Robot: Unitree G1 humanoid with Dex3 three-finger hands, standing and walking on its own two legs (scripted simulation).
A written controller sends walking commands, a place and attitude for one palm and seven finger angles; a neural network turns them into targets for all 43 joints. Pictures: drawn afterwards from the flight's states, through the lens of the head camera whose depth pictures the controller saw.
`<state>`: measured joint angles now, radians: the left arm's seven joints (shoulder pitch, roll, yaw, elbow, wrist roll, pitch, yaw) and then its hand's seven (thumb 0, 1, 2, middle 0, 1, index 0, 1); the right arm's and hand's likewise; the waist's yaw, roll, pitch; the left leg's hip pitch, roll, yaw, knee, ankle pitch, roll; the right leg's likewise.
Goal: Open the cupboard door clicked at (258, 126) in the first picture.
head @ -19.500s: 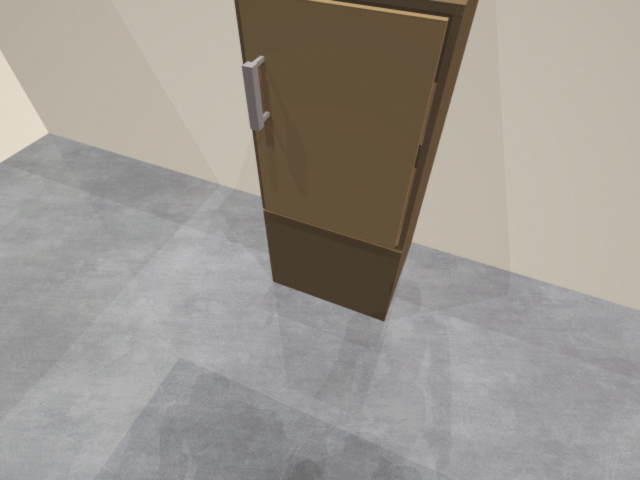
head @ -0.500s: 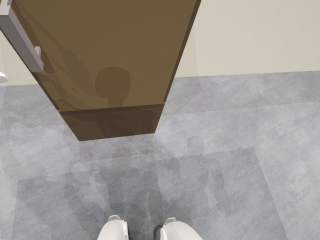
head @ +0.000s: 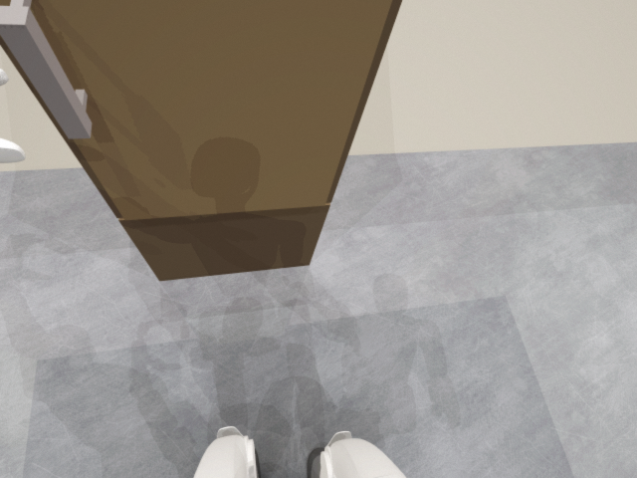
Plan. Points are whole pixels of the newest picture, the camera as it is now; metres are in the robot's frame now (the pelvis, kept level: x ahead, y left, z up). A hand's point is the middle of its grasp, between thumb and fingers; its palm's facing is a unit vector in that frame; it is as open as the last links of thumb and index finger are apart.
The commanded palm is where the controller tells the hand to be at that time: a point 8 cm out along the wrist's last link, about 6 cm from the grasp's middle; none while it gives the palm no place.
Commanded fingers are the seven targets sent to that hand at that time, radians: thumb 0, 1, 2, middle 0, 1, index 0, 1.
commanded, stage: slide the fingers in behind the handle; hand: left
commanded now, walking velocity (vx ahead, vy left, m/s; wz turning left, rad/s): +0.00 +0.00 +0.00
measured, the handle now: (54, 67) +0.56 +0.25 +0.10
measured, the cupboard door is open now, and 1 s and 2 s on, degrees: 0 0 0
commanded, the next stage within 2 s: close the thumb around the handle in 1.64 s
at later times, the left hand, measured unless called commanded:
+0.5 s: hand (1, 96) +0.52 +0.29 +0.11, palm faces +0.10 -0.99 -0.01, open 14.1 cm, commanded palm +0.50 +0.31 +0.10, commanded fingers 0.00 -0.50 0.30 -0.30 -1.20 -0.30 -1.20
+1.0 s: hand (34, 104) +0.50 +0.26 +0.11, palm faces +0.07 -1.00 +0.00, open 14.4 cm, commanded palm +0.49 +0.29 +0.10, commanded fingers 0.00 -0.50 0.30 -0.30 -1.20 -0.30 -1.20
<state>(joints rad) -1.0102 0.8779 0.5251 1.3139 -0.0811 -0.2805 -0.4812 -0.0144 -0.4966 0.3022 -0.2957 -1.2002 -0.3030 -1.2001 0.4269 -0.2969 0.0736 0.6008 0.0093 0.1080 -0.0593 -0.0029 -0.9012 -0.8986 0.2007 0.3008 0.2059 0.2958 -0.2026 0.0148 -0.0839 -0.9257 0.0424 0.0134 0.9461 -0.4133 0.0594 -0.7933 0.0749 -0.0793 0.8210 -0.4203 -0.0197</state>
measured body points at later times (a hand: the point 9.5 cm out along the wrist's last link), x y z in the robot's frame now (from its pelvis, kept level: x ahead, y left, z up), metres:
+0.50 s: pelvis +0.00 +0.00 +0.00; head +0.14 +0.04 +0.43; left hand +0.50 +0.34 +0.11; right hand -0.03 -0.27 -0.09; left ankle +0.01 +0.07 -0.69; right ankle -0.03 -0.12 -0.69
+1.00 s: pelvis +0.00 -0.01 +0.00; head +0.13 +0.03 +0.44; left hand +0.49 +0.31 +0.11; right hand +0.00 -0.28 -0.10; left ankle +0.01 +0.07 -0.69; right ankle -0.03 -0.12 -0.69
